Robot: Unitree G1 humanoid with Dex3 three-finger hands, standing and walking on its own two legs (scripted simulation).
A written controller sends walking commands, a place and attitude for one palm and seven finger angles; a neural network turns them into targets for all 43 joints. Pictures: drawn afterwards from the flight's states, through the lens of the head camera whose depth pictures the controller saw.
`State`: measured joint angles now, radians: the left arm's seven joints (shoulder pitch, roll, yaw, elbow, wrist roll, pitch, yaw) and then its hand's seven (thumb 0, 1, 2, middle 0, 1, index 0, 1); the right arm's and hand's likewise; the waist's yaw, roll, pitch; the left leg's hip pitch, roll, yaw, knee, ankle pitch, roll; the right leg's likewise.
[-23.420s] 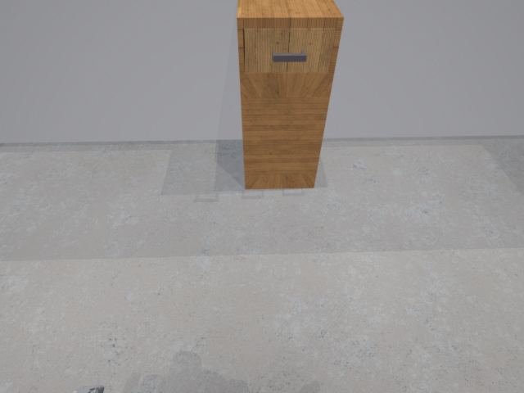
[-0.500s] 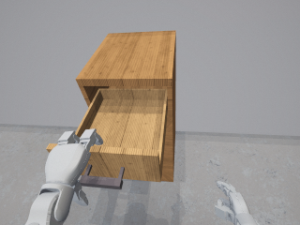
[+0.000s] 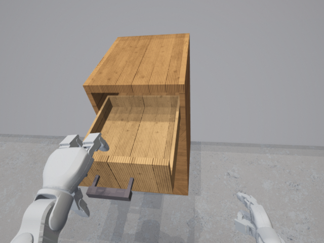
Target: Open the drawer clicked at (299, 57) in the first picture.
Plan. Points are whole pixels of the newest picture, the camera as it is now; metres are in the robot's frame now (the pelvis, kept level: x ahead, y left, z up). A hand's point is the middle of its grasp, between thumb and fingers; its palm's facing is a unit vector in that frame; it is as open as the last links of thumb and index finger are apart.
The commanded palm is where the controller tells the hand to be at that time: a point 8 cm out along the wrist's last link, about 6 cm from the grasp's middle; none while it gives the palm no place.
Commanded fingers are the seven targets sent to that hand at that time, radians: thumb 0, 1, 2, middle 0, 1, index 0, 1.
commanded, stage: draw the hand back to the body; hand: left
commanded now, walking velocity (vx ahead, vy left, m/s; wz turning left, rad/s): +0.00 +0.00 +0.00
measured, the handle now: (111, 186) +0.26 +0.21 -0.03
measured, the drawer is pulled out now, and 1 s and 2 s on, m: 0.30 0.30 0.30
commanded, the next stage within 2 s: step back with the hand held close in 1.48 s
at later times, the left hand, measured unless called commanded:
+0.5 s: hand (65, 183) +0.19 +0.24 +0.11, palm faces +0.08 -0.09 -0.99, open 13.8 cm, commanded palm +0.16 +0.25 +0.17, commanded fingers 0.00 -0.43 0.33 -0.29 -1.15 -0.29 -1.15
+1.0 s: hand (69, 163) +0.22 +0.23 +0.15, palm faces +0.36 -0.84 -0.40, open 11.1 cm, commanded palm +0.16 +0.28 +0.17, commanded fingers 0.00 0.44 0.70 -0.23 -0.59 -0.23 -0.59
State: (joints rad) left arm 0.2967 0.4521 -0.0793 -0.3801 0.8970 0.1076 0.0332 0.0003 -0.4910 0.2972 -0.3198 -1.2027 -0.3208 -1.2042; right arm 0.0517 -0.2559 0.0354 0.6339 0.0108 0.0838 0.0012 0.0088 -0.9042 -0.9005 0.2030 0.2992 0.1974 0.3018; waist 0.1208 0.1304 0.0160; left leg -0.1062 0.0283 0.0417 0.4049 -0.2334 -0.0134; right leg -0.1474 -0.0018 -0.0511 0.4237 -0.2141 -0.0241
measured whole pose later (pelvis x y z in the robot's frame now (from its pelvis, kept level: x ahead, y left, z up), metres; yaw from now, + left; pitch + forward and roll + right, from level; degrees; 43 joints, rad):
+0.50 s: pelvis +0.01 +0.00 +0.00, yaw +0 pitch -2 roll +0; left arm 0.46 0.51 0.07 -0.44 0.84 0.02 0.07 0.00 -0.49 0.30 -0.32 -1.20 -0.32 -1.20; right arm 0.10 -0.27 0.02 0.60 0.01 0.05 -0.02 0.01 -0.90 -0.90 0.20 0.30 0.20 0.30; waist 0.12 0.12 0.00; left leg -0.15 0.03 0.04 0.46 -0.26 -0.01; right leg -0.18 0.00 -0.06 0.46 -0.24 -0.02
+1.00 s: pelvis +0.03 +0.01 +0.00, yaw +1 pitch -2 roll +0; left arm 0.56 0.32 0.24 -0.50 -0.04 -0.12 0.12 0.00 0.11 0.56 -0.27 -0.81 -0.27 -0.81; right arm 0.20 -0.22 0.01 0.63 0.01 -0.15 -0.07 0.01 -0.90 -0.90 0.21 0.30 0.20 0.30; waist 0.05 0.06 0.02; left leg -0.09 0.03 0.03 0.44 -0.30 -0.01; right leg -0.12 0.00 -0.06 0.43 -0.27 -0.01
